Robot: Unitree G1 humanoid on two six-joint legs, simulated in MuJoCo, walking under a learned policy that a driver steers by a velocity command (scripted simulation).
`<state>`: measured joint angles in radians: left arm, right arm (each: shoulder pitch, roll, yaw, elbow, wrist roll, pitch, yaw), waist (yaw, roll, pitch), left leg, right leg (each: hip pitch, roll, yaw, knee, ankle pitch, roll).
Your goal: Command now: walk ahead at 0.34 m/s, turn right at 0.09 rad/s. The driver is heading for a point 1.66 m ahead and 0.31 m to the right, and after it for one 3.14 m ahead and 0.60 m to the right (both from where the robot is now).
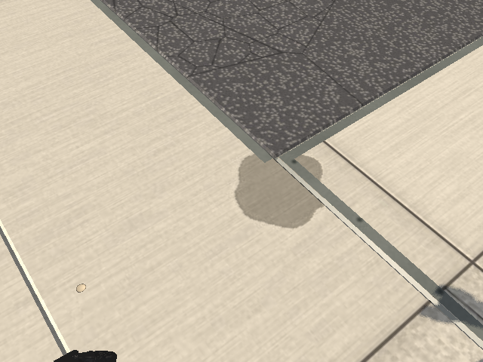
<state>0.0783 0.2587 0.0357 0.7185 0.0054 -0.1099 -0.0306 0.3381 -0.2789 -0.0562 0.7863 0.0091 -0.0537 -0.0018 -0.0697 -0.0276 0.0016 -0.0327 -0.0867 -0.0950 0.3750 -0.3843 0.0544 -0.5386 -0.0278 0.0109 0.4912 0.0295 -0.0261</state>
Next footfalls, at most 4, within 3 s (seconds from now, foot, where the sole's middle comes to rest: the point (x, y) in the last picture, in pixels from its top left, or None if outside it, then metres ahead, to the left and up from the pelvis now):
0.02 right None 0.19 -0.12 -0.77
0.50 left None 0.23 0.10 -0.77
0.84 right None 0.12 -0.14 -0.77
1.24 left None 0.27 0.07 -0.77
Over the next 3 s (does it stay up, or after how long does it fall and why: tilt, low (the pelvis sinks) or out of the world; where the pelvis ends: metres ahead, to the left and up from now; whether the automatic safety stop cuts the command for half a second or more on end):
stays up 1.11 -0.24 0.01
